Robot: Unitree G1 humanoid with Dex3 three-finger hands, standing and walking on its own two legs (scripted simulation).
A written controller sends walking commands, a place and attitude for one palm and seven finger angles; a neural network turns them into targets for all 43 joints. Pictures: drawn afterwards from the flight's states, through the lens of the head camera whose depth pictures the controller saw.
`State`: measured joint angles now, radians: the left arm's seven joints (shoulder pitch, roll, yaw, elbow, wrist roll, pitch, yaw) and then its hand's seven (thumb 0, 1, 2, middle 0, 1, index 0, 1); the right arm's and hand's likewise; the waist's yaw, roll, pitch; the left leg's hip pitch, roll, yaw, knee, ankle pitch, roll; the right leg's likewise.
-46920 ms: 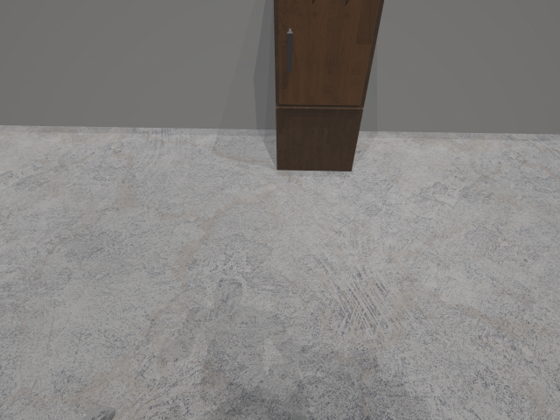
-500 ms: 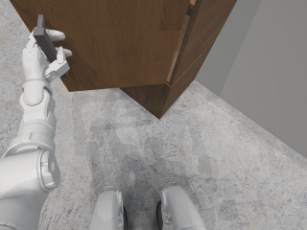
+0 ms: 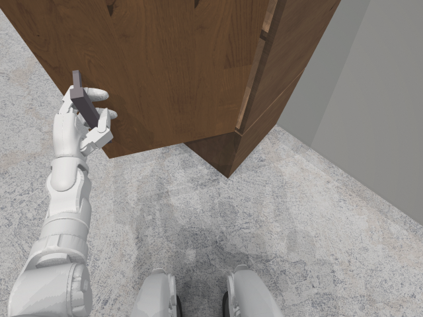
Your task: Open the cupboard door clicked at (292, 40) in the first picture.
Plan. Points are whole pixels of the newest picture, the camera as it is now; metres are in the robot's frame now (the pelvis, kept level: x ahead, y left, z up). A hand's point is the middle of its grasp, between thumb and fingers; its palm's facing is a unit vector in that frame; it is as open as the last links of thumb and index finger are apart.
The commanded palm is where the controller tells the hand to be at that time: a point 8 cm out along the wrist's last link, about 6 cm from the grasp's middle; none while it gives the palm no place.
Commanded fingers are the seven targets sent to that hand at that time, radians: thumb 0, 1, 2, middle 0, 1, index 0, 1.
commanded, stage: pull the door open along its arc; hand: left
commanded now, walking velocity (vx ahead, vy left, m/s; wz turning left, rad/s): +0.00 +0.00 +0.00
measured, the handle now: (92, 110) +0.50 +0.21 +0.02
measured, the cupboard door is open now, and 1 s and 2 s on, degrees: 56 91 92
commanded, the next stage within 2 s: open thumb and fingers to let go in 0.72 s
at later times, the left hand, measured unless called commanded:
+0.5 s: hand (149, 187) +0.34 +0.09 +0.03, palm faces +0.46 -0.89 -0.02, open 5.9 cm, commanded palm +0.26 +0.13 +0.02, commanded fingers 0.00 0.90 0.90 -0.40 -1.35 -0.40 -1.35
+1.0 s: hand (179, 207) +0.30 +0.04 +0.02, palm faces +0.45 -0.89 -0.05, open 6.3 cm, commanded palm +0.25 +0.08 +0.02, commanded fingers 0.00 0.20 0.60 -0.35 -1.27 -0.35 -1.27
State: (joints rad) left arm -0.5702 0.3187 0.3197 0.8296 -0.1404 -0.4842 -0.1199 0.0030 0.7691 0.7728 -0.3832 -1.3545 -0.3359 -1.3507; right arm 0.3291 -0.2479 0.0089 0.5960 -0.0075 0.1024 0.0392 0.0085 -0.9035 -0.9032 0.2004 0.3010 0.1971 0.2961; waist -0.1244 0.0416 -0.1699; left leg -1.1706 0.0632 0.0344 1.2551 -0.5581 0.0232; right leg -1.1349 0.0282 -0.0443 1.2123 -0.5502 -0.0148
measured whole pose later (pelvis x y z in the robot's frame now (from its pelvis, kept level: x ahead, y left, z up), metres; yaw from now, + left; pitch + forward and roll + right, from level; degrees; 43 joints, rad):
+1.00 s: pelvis +0.00 -0.05 +0.00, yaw +6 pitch +21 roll +2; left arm -0.01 -0.12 -0.17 0.37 0.13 -0.44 0.61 0.00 0.61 0.76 -0.36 -1.32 -0.38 -1.33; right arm 0.14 -0.19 -0.01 0.62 -0.10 -0.08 0.01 0.01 -0.90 -0.90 0.20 0.30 0.20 0.30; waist -0.01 0.02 -0.20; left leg -1.06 0.02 -0.03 1.22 -0.53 -0.06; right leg -1.02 -0.01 -0.11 1.26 -0.60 -0.09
